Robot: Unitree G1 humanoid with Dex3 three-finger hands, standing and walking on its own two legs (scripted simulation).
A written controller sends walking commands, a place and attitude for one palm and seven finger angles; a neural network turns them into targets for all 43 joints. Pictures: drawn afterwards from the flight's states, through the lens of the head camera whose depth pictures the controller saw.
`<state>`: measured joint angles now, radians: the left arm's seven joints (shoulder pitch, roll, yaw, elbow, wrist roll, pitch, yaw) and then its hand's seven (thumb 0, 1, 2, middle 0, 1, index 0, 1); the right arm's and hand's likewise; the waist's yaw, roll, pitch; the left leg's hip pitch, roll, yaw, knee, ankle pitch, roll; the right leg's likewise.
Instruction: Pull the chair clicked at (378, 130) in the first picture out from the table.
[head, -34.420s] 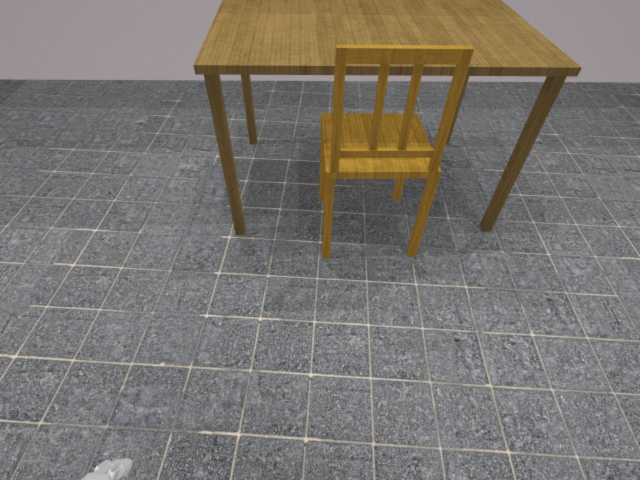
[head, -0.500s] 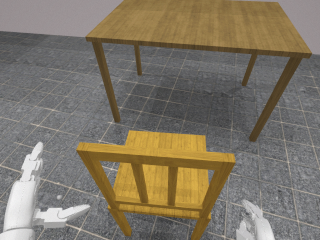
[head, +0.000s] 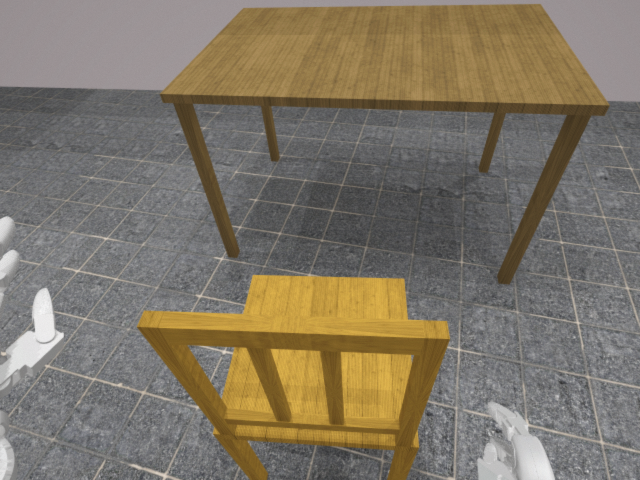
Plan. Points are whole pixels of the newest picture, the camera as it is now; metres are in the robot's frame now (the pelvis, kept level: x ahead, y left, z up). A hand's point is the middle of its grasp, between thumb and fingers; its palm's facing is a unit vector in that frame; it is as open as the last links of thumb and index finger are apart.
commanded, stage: draw the hand back to the body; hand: left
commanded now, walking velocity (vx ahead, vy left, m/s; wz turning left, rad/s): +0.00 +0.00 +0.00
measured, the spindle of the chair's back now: (272, 385) +0.27 +0.12 -0.10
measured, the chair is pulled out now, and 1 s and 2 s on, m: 0.65 0.65 0.65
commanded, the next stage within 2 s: step back with the hand held close in 0.26 s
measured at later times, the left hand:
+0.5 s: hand (69, 353) +0.18 +0.26 +0.16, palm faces +0.44 -0.78 -0.45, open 7.4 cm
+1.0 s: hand out of the picture +0.11 +0.28 +0.15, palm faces +0.43 -0.77 -0.48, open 7.4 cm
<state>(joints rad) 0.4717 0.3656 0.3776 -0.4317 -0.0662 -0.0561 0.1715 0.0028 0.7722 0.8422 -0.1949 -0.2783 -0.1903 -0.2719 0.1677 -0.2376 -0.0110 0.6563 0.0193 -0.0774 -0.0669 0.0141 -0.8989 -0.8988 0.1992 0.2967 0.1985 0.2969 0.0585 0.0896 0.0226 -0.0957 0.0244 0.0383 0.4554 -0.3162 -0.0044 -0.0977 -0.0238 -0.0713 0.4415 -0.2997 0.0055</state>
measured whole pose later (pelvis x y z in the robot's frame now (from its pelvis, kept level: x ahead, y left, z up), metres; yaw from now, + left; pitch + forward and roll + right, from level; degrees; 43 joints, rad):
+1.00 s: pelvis -0.09 +0.02 -0.01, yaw -2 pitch -1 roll -1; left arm 0.57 0.39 0.40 -0.52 -0.04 -0.12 0.19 0.01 0.89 0.90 -0.22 -0.30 -0.21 -0.30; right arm 0.20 -0.21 -0.02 0.60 0.02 -0.06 -0.10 0.01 -0.90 -0.90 0.20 0.30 0.20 0.30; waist 0.02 0.02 0.05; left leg -0.32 0.02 0.07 0.56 -0.24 0.03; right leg -0.31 -0.03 -0.03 0.51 -0.18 0.03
